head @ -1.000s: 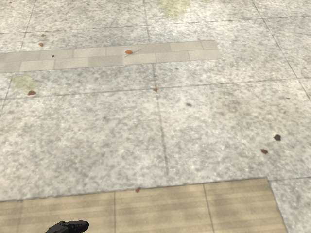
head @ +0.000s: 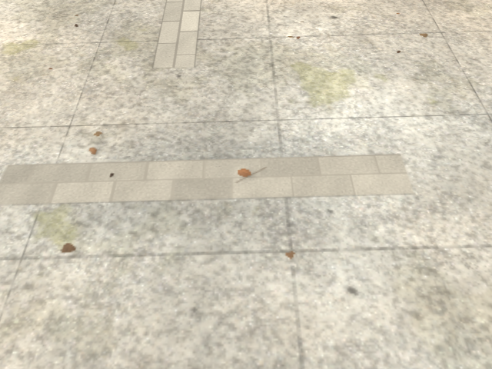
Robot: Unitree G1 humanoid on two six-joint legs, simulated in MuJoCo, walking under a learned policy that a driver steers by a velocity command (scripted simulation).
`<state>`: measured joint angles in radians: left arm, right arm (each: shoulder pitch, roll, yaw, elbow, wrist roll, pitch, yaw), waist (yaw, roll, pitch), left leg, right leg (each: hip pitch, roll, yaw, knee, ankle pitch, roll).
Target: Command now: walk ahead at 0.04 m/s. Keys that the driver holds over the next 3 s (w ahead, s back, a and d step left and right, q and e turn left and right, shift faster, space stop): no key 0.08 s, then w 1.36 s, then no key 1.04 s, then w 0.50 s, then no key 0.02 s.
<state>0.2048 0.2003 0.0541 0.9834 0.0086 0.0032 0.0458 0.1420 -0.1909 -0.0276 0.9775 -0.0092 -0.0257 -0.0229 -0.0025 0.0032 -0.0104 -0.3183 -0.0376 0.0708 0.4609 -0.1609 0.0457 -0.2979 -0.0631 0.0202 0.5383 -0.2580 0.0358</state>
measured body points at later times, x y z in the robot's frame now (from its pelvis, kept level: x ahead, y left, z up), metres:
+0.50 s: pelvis +0.12 -0.01 -0.01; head +0.13 -0.01 +0.44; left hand +0.21 +0.24 -0.14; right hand +0.10 -0.26 -0.15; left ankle +0.05 +0.09 -0.73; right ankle +0.08 -0.13 -0.63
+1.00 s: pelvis +0.36 -0.11 +0.01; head +0.37 -0.12 +0.46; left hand +0.38 +0.15 -0.13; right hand +0.49 -0.38 -0.11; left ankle +0.45 +0.07 -0.65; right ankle +0.38 -0.18 -0.73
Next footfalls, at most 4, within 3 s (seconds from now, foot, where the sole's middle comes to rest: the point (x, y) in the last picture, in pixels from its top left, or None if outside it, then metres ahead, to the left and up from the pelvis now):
0.74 right None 0.42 -0.19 -0.77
1.34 left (242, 300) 0.73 0.06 -0.77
1.80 right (309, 243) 0.93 -0.16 -0.77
2.06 left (234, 269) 0.83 0.09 -0.77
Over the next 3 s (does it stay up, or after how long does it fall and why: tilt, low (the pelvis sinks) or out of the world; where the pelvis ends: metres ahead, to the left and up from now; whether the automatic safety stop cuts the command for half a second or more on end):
stays up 0.99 -0.07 0.01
